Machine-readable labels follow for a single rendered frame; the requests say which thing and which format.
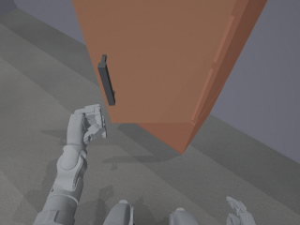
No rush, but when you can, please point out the robot shin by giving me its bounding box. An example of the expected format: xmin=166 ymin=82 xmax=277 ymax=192
xmin=119 ymin=200 xmax=128 ymax=204
xmin=175 ymin=207 xmax=185 ymax=211

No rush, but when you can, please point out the handle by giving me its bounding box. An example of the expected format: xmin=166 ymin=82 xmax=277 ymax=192
xmin=97 ymin=54 xmax=115 ymax=106

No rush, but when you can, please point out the right robot hand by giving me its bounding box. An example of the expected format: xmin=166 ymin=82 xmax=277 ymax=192
xmin=226 ymin=196 xmax=257 ymax=225

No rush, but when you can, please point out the cupboard door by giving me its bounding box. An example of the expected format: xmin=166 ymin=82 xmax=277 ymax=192
xmin=71 ymin=0 xmax=236 ymax=124

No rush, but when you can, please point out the left robot shin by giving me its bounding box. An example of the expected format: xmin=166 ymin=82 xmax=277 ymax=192
xmin=119 ymin=200 xmax=128 ymax=204

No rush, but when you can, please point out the left robot hand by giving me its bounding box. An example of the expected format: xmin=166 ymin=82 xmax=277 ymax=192
xmin=67 ymin=104 xmax=107 ymax=148

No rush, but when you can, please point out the left robot forearm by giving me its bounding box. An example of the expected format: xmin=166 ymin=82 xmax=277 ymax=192
xmin=33 ymin=143 xmax=87 ymax=225

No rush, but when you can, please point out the right robot shin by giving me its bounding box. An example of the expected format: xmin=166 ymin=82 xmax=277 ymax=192
xmin=175 ymin=207 xmax=185 ymax=211

